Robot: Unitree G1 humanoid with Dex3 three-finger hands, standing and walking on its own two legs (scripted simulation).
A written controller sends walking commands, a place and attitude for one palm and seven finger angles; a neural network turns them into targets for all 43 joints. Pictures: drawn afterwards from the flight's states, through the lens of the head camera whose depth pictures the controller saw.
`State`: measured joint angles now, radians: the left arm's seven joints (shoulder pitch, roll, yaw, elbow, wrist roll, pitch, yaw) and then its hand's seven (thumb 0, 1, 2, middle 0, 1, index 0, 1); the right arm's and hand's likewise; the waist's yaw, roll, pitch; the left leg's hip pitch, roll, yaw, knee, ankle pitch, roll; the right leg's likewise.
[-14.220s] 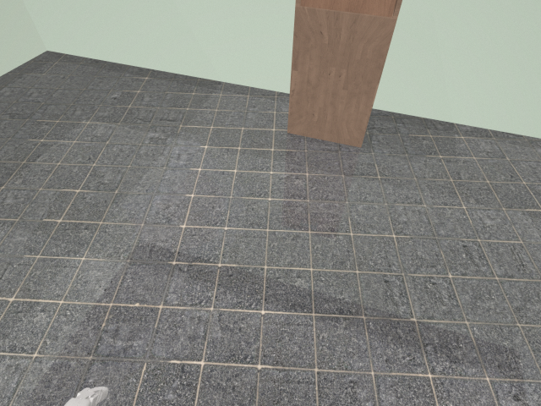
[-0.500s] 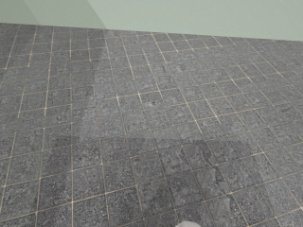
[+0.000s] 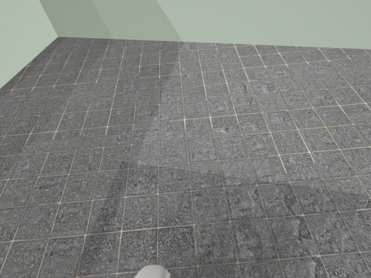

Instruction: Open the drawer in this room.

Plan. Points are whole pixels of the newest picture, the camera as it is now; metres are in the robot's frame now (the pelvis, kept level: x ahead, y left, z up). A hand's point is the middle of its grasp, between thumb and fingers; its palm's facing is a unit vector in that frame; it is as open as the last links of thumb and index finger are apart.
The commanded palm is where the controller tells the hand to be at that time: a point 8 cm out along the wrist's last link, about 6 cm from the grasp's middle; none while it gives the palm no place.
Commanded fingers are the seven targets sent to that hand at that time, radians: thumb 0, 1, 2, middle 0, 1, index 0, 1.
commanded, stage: turn or walk to find it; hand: left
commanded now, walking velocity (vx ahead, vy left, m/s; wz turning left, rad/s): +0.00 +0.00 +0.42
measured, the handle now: out of the picture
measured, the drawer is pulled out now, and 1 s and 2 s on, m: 0.00 0.00 0.00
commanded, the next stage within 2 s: none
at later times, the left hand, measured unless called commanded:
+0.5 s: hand out of the picture -0.01 +0.27 -0.17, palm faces +0.25 -0.94 -0.25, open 7.4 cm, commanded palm none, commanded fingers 0.00 0.90 0.90 -0.20 -0.30 -0.20 -0.30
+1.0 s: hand out of the picture -0.06 +0.19 -0.15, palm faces +0.42 -0.87 -0.26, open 7.4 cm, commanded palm none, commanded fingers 0.00 0.90 0.90 -0.20 -0.30 -0.20 -0.30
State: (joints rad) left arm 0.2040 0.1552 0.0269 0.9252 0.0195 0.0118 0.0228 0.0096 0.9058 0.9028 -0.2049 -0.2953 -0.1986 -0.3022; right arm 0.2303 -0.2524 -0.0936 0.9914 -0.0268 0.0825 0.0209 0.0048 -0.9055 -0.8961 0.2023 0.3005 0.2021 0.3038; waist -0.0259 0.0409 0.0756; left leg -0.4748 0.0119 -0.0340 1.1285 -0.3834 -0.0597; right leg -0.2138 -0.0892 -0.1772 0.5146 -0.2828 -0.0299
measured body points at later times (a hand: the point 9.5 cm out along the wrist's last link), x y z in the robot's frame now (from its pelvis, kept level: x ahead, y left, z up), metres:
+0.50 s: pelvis -0.03 +0.05 +0.00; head -0.01 +0.07 +0.45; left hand -0.02 +0.32 -0.15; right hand +0.11 -0.17 -0.13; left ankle -0.04 +0.14 -0.74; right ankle -0.01 -0.11 -0.67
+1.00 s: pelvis -0.05 -0.01 +0.00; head -0.01 -0.02 +0.45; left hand -0.09 +0.24 -0.13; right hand +0.09 -0.23 -0.16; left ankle -0.13 +0.13 -0.67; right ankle +0.00 -0.09 -0.74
